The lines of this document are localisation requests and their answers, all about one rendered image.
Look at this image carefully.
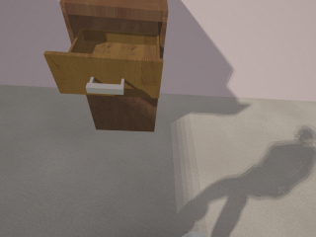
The drawer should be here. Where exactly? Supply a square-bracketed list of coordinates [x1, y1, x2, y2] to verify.
[43, 29, 164, 99]

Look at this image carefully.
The cabinet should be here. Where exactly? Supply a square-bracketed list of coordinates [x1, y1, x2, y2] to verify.
[59, 0, 169, 132]

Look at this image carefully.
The handle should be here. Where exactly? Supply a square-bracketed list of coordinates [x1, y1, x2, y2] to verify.
[85, 77, 124, 95]

